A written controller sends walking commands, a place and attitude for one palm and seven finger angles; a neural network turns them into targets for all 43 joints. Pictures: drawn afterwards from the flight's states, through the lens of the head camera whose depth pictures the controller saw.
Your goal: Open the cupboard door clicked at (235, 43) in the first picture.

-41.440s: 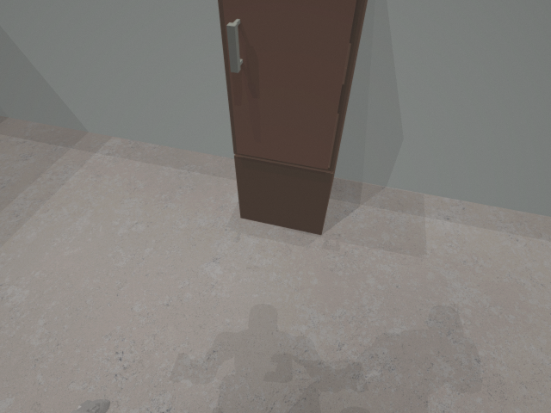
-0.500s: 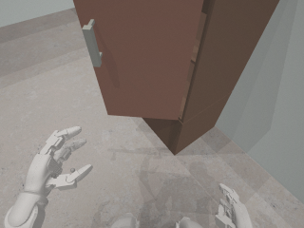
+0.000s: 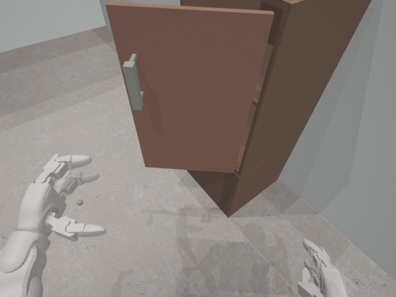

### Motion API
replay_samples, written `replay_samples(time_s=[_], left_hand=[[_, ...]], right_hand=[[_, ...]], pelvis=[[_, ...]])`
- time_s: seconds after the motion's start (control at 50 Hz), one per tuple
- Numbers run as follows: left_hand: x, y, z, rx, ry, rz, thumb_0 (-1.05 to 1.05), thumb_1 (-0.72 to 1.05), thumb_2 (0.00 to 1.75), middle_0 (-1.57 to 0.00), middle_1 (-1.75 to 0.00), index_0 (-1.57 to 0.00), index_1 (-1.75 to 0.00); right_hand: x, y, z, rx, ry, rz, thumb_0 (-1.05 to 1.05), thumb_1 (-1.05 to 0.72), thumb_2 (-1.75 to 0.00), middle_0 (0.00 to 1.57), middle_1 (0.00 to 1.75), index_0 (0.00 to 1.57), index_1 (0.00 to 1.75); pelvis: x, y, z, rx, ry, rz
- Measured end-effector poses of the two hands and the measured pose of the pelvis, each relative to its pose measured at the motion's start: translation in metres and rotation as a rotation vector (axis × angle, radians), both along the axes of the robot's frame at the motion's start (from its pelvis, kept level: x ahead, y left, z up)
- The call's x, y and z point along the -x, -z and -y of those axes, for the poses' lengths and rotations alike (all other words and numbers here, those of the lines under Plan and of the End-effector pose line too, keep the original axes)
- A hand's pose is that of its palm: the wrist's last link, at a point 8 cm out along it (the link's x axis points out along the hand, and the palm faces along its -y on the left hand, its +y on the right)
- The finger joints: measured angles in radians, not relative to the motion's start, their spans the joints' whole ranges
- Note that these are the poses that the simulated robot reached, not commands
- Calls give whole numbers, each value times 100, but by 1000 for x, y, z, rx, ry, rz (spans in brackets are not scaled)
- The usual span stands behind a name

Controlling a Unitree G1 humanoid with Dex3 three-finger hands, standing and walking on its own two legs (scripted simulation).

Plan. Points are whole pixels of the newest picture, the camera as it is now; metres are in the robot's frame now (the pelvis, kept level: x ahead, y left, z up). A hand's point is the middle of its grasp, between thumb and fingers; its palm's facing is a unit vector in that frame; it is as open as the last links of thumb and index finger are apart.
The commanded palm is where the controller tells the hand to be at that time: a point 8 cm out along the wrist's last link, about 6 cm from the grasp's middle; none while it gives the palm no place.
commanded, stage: raise the hand with hooked fingers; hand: left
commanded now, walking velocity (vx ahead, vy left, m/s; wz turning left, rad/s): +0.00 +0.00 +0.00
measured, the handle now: (135, 82) +0.58 +0.21 +0.10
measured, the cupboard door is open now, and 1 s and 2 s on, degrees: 49 49 49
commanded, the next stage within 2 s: move the hooked fingers beside the handle in 0.90 s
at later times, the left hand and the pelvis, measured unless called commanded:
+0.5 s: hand (56, 162) +0.30 +0.28 +0.14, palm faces +0.05 -1.00 -0.04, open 13.9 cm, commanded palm +0.26 +0.31 +0.13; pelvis +0.00 -0.01 +0.02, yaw +0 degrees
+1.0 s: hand (75, 167) +0.30 +0.24 +0.13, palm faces +0.06 -1.00 -0.03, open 13.9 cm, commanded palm +0.27 +0.29 +0.13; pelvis +0.00 -0.03 +0.02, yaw -1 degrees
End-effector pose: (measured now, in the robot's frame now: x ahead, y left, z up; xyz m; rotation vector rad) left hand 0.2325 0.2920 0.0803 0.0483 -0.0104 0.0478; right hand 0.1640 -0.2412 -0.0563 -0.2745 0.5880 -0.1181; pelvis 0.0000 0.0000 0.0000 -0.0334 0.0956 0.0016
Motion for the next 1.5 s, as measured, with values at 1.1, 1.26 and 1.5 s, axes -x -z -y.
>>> replay_samples(time_s=[1.1,1.26,1.5], left_hand=[[-45,-46,-6,23,-22,-26,-1,-50,30,-31,-120,-30,-120],[-81,-48,-10,23,-11,-27,-1,-50,30,-30,-120,-30,-120],[-124,-44,-13,36,12,-40,-1,-50,30,-30,-119,-30,-120]], right_hand=[[10,3,27,-34,27,-55,1,-90,-90,20,30,21,30],[24,10,36,-5,48,-119,1,-90,-90,20,30,21,30],[71,20,45,6,133,-261,1,-91,-90,20,30,20,30]], pelvis=[[0,-16,30,-26,7,50],[3,-13,30,-23,1,25],[-2,-11,22,-24,31,-23]])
